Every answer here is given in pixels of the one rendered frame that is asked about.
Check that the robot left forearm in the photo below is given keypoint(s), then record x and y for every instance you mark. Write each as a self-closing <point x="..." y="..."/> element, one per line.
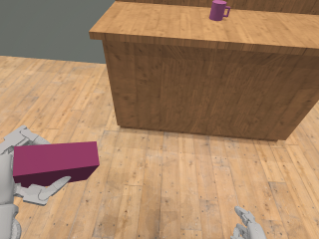
<point x="10" y="228"/>

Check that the right robot hand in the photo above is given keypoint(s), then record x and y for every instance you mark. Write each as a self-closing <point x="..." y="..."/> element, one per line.
<point x="253" y="230"/>

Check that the table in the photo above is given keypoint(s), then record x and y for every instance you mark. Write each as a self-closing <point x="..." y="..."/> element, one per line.
<point x="252" y="75"/>

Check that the left robot hand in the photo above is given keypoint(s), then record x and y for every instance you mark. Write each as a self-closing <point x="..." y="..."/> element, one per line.
<point x="34" y="194"/>

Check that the sponge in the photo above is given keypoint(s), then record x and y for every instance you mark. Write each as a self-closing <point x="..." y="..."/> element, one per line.
<point x="43" y="164"/>

